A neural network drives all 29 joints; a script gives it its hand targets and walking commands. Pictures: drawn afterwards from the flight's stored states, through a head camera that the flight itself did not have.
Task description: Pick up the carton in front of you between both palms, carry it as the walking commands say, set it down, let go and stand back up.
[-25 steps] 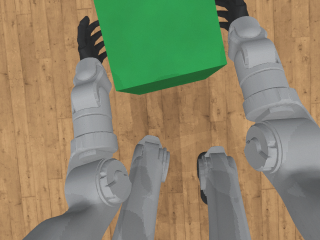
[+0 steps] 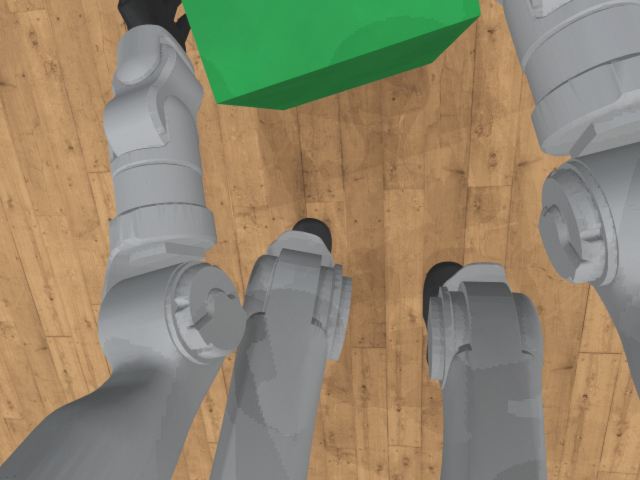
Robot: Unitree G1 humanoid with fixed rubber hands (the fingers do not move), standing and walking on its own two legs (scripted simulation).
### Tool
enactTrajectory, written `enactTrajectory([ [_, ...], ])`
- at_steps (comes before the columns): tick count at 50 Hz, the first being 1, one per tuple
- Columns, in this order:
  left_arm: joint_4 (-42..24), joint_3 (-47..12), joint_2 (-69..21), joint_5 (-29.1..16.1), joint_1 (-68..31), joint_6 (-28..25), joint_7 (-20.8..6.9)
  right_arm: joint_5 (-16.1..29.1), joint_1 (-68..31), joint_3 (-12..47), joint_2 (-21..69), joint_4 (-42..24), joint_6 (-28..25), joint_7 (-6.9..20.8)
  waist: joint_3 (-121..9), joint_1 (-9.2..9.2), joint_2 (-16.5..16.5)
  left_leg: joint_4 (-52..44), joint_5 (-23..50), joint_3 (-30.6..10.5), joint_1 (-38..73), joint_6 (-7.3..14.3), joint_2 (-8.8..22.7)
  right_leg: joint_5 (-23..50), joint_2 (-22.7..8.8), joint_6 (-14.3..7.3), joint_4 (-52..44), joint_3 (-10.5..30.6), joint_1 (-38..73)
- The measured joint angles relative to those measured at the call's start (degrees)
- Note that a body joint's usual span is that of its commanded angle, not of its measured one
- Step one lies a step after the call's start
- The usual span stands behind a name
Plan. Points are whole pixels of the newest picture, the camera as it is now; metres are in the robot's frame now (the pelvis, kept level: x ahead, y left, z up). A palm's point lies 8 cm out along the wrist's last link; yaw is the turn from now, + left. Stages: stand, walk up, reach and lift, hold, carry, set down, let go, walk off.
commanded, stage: set down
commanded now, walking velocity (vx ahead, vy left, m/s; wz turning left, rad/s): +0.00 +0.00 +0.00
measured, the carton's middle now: out of the picture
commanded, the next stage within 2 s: none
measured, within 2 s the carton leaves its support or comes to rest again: rests again in 0.38 s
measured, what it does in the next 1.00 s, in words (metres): stands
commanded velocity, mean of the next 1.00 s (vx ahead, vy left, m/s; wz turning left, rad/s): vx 0.00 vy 0.00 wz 0.00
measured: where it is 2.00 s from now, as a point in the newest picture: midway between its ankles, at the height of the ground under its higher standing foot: (372, 317)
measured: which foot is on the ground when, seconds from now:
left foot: down 0.00-1.00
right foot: down 0.00-1.00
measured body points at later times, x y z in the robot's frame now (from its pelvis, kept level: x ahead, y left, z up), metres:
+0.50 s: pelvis -0.01 -0.01 -0.02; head +0.38 +0.00 +0.20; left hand +0.49 +0.26 -0.21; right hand +0.60 -0.03 -0.21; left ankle +0.12 +0.14 -0.38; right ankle +0.07 -0.11 -0.38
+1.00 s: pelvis -0.01 -0.01 -0.03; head +0.38 +0.00 +0.18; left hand +0.49 +0.26 -0.22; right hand +0.60 -0.03 -0.22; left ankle +0.12 +0.14 -0.38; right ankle +0.07 -0.11 -0.38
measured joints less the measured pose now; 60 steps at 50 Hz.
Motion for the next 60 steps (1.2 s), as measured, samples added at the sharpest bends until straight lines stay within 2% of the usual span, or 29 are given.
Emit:
enactTrajectory([
  [6, 2.7, -0.1, 0.4, -0.1, -0.9, -1.1, -0.2, 0.6, -0.5, 1.0, -0.7, 1.6, -0.6, 0.0, -0.6, 0.06, 0.0, 1.4, -0.5, 0.8, -0.8, 0.3, 0.7, -0.6, -0.3, -0.4, 1.8, -0.1, -1.1],
  [15, 6.1, 1.0, 0.7, 2.5, -1.6, -1.7, -2.4, -0.5, -0.7, -0.2, -0.8, 5.0, -1.6, 0.6, -0.3, 0.46, -0.8, 2.1, 0.0, 0.8, -0.8, -0.2, 1.2, 0.1, -0.7, -1.5, 3.0, -0.9, -1.8],
  [23, 9.5, -0.5, 3.3, 1.1, -2.6, -2.8, -3.3, 0.9, -1.8, 1.2, -1.0, 6.3, -2.7, 1.3, 2.7, 0.50, -0.4, 3.0, 0.1, 0.9, 0.2, -0.4, 1.6, 0.2, -1.3, -2.3, 4.1, -1.5, -1.0],
  [39, 13.2, 1.1, 5.1, 2.4, -4.7, -3.8, -7.0, -4.1, -2.3, -5.2, -0.6, 6.4, -3.8, 4.9, 5.3, 0.42, 0.0, 5.6, -0.5, 1.7, 0.9, -0.3, 2.0, -0.5, -2.2, -3.0, 7.3, -1.7, -0.6],
  [48, 15.4, 2.5, 6.0, 3.4, -5.8, -4.5, -8.1, -5.3, -2.3, -6.1, -0.8, 5.7, -4.1, 6.6, 6.6, 0.24, 0.5, 6.4, -0.7, 1.6, 1.3, -0.4, 2.1, -0.6, -2.8, -3.5, 8.2, -2.2, -0.4],
  [54, 19.1, 3.0, 6.2, 2.8, -7.8, -7.9, -7.2, -3.6, -3.0, -2.6, -2.6, 5.5, -5.2, 6.7, 8.5, 0.72, 1.2, 6.7, -0.7, 2.1, 1.9, -0.4, 2.4, -0.6, -3.3, -3.6, 8.6, -2.1, 0.0],
  [60, 25.0, -1.5, 9.3, -3.4, -9.2, -12.3, -2.9, 3.9, -3.8, 5.2, -8.1, 5.8, -6.3, 3.9, 9.9, 0.50, 2.3, 6.6, 0.0, 3.7, 1.2, 1.3, 3.5, -0.7, -4.7, -3.3, 8.6, -1.7, -0.3],
])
